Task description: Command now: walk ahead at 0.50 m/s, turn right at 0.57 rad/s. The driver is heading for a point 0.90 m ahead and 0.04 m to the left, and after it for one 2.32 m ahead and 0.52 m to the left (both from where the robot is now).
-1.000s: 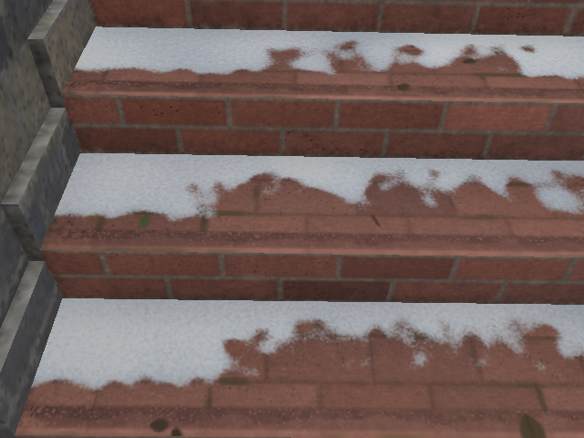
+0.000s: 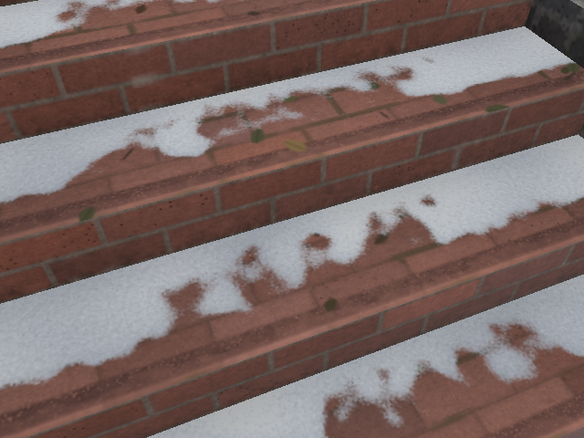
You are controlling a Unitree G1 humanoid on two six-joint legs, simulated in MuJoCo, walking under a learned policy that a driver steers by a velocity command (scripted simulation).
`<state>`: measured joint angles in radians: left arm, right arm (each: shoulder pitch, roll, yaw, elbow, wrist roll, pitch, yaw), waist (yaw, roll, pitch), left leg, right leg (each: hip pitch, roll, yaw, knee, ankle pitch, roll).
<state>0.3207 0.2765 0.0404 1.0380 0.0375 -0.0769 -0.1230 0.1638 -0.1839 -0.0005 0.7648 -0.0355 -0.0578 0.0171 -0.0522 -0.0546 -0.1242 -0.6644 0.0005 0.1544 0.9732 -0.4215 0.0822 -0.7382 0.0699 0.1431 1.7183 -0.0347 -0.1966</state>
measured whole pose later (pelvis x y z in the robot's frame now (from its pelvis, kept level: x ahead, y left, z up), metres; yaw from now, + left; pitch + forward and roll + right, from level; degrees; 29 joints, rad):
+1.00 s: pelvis +0.58 -0.04 +0.26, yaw +7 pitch +6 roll +2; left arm 0.32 0.18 -0.01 1.09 0.11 -0.10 -0.12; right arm 0.02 -0.16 0.01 0.77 -0.03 -0.03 0.07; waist -0.02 -0.07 -0.14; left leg -0.85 -0.10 0.09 1.22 -0.50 0.10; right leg -0.21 -0.17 -0.16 0.79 -0.11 -0.08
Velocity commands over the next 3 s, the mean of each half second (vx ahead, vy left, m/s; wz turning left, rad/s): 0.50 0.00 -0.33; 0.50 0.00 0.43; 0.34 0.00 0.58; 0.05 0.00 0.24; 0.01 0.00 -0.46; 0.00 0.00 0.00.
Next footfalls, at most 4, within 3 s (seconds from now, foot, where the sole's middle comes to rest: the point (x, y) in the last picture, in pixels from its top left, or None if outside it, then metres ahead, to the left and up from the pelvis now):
0.42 right None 0.43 -0.17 -0.56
0.92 left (267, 294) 0.68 0.04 -0.40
1.40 right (312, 121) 1.02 -0.07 -0.25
1.86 left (209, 159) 0.91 0.15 -0.25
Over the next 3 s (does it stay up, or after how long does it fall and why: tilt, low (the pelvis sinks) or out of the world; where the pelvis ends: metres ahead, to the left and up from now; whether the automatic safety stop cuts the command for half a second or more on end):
stays up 0.95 -0.02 0.51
